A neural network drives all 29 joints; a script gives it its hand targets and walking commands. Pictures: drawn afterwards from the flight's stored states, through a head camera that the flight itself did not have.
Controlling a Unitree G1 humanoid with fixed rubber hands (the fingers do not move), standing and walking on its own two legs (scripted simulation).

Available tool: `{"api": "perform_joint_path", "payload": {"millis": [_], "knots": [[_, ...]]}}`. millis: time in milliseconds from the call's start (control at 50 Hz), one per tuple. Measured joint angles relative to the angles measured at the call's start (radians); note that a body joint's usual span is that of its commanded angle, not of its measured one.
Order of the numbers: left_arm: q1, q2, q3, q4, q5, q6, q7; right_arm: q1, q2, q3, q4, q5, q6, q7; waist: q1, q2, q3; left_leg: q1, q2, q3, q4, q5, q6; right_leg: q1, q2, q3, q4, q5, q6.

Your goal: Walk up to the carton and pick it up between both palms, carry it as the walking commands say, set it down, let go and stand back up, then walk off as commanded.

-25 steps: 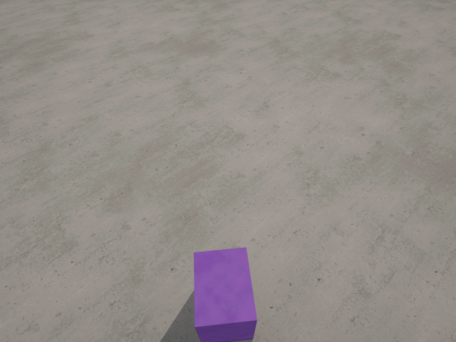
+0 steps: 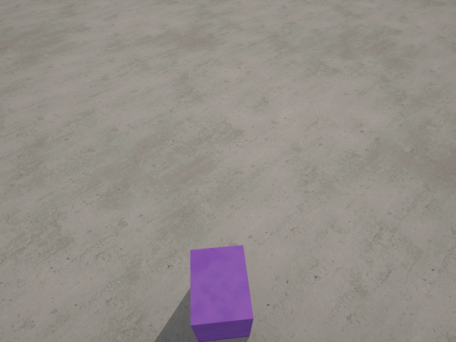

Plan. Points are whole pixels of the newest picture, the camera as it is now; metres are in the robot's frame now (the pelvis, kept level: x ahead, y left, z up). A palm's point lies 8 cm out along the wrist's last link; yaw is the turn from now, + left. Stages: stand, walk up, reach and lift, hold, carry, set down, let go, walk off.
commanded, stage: stand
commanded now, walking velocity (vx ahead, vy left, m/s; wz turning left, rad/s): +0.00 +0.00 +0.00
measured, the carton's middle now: (220, 294) +0.41 +0.04 -0.64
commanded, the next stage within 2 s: reach and lift in 0.10 s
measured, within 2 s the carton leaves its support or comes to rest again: neither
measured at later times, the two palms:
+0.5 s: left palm out of the picture +0.10 +0.22 -0.14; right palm out of the picture +0.11 -0.18 -0.16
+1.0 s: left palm (125, 341) +0.18 +0.22 -0.18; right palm (315, 332) +0.19 -0.17 -0.20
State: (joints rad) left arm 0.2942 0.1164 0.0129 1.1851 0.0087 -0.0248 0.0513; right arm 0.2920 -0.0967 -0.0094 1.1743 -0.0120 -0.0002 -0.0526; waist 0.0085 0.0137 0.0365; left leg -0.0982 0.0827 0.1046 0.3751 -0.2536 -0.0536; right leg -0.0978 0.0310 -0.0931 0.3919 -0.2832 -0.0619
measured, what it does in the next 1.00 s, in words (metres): lowers itself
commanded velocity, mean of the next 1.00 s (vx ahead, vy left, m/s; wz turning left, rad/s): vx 0.00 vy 0.00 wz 0.00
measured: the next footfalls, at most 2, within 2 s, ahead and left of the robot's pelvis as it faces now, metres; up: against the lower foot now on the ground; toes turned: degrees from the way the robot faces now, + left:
none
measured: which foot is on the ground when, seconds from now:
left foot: down 0.00-1.00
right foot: down 0.00-1.00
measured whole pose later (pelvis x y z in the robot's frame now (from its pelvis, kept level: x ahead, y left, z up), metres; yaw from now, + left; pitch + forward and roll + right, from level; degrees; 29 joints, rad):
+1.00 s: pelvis -0.13 +0.05 -0.10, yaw -1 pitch +15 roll +1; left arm -0.39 0.07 0.11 0.48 -0.04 0.59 0.13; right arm -0.48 -0.23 -0.14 0.68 -0.01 0.53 0.08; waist 0.02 0.02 0.09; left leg -0.98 0.03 0.11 1.10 -0.38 0.04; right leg -1.00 -0.05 -0.03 1.12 -0.39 -0.01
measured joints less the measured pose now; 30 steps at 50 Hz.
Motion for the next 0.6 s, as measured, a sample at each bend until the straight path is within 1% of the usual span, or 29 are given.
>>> {"api": "perform_joint_path", "payload": {"millis": [100, 120, 140, 160, 180, 240, 300, 340, 360, 420, 480, 540, 600], "knots": [[-0.009, 0.008, 0.001, -0.004, 0.0, 0.0, 0.0, -0.003, -0.003, 0.002, -0.008, -0.001, 0.001, 0.001, -0.002, -0.002, 0.003, -0.004, -0.002, -0.001, 0.004, 0.001, 0.002, -0.003, -0.002, -0.001, 0.004, 0.001, 0.001], [0.004, 0.016, -0.026, -0.037, -0.026, 0.021, -0.001, 0.009, -0.013, 0.02, -0.04, 0.028, 0.023, -0.004, -0.007, -0.005, -0.041, -0.072, -0.013, -0.015, 0.048, -0.023, 0.025, -0.066, -0.01, -0.004, 0.039, -0.01, 0.002], [0.01, 0.025, -0.056, -0.108, -0.054, 0.067, 0.002, 0.011, -0.03, 0.031, -0.099, 0.064, 0.064, -0.012, -0.008, -0.005, -0.079, -0.154, -0.02, -0.029, 0.109, -0.048, 0.049, -0.147, -0.015, -0.005, 0.098, -0.03, 0.001], [-0.006, 0.032, -0.073, -0.184, -0.073, 0.123, 0.011, -0.008, -0.052, 0.041, -0.163, 0.095, 0.109, -0.018, -0.009, -0.001, -0.094, -0.225, -0.02, -0.04, 0.17, -0.063, 0.055, -0.216, -0.015, -0.006, 0.159, -0.052, 0.001], [-0.039, 0.044, -0.073, -0.253, -0.089, 0.183, 0.029, -0.041, -0.077, 0.056, -0.226, 0.11, 0.158, -0.021, -0.01, 0.0, -0.099, -0.286, -0.019, -0.045, 0.226, -0.08, 0.049, -0.277, -0.018, -0.007, 0.215, -0.071, -0.001], [-0.197, 0.089, -0.072, -0.416, -0.125, 0.367, 0.025, -0.19, -0.139, 0.071, -0.372, 0.132, 0.336, -0.02, -0.001, -0.009, -0.096, -0.408, -0.021, -0.047, 0.318, -0.097, 0.022, -0.404, -0.029, -0.006, 0.319, -0.096, 0.001], [-0.327, 0.103, -0.06, -0.53, -0.118, 0.536, 0.009, -0.33, -0.166, 0.061, -0.461, 0.123, 0.515, 0.0, 0.003, -0.01, -0.113, -0.495, -0.023, -0.047, 0.348, -0.09, 0.03, -0.488, -0.032, -0.005, 0.343, -0.084, 0.003], [-0.356, 0.092, -0.052, -0.584, -0.101, 0.618, 0.001, -0.372, -0.158, 0.056, -0.498, 0.111, 0.596, 0.015, 0.001, -0.007, -0.131, -0.52, -0.026, -0.048, 0.342, -0.081, 0.038, -0.512, -0.034, -0.006, 0.334, -0.074, 0.006], [-0.35, 0.08, -0.046, -0.611, -0.089, 0.643, -0.002, -0.374, -0.145, 0.048, -0.513, 0.097, 0.617, 0.026, 0.001, -0.006, -0.139, -0.523, -0.028, -0.048, 0.332, -0.076, 0.041, -0.514, -0.035, -0.005, 0.323, -0.068, 0.008], [-0.281, 0.022, -0.027, -0.688, -0.045, 0.657, -0.008, -0.324, -0.097, 0.014, -0.564, 0.035, 0.617, 0.065, 0.006, 0.003, -0.137, -0.51, -0.033, -0.046, 0.306, -0.065, 0.046, -0.499, -0.038, -0.002, 0.292, -0.054, 0.016], [-0.188, -0.037, -0.01, -0.75, -0.014, 0.626, -0.011, -0.251, -0.064, -0.013, -0.615, -0.012, 0.574, 0.101, 0.012, 0.013, -0.114, -0.517, -0.035, -0.038, 0.324, -0.076, 0.05, -0.507, -0.041, 0.007, 0.306, -0.058, 0.025], [-0.134, -0.076, 0.008, -0.79, -0.003, 0.581, -0.009, -0.21, -0.053, -0.04, -0.652, -0.029, 0.521, 0.127, 0.019, 0.015, -0.097, -0.579, -0.035, -0.027, 0.395, -0.102, 0.057, -0.575, -0.046, 0.021, 0.379, -0.08, 0.033], [-0.135, -0.092, 0.027, -0.818, -0.001, 0.544, -0.002, -0.222, -0.059, -0.066, -0.674, -0.027, 0.481, 0.142, 0.02, 0.014, -0.086, -0.664, -0.033, -0.019, 0.486, -0.129, 0.064, -0.663, -0.05, 0.033, 0.47, -0.103, 0.039]]}}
